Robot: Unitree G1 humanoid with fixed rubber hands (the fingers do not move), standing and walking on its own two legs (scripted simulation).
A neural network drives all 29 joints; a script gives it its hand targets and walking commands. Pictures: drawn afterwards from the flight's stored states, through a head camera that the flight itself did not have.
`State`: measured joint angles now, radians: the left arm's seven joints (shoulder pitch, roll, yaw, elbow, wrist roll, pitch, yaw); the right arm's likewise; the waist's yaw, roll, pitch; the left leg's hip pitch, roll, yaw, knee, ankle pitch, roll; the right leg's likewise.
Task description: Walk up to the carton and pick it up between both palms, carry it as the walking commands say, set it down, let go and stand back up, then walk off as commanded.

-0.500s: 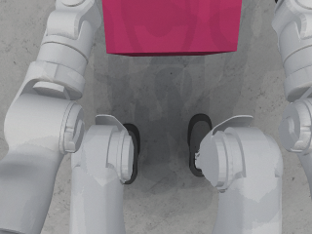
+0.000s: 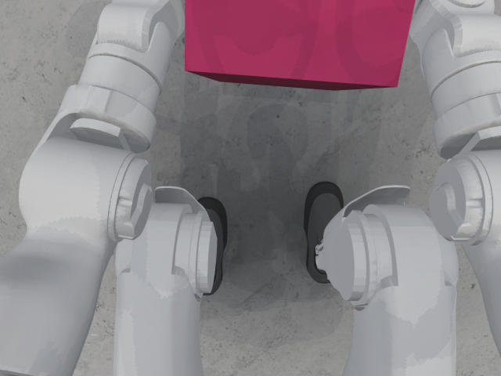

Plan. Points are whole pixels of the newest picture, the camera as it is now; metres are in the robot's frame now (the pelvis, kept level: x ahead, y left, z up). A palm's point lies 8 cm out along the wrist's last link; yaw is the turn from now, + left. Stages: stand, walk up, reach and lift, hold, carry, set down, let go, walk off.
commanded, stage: reach and lift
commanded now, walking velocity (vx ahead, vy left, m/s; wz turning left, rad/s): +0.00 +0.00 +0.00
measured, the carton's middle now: out of the picture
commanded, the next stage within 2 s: none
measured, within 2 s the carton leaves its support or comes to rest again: leaves its support in 0.56 s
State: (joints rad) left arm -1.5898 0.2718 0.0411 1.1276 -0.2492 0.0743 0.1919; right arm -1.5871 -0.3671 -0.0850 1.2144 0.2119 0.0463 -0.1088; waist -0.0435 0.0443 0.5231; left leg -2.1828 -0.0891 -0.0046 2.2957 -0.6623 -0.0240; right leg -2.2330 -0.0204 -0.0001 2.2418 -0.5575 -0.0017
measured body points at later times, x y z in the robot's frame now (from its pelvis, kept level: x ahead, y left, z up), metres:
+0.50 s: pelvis +0.00 -0.01 -0.01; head +0.37 -0.03 +0.23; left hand +0.58 +0.10 -0.18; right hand +0.57 -0.20 -0.19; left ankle +0.10 +0.11 -0.32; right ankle +0.12 -0.12 -0.32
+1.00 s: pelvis -0.02 -0.01 +0.03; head +0.35 -0.05 +0.28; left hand +0.57 +0.09 -0.10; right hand +0.56 -0.21 -0.11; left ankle +0.10 +0.11 -0.32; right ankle +0.12 -0.12 -0.32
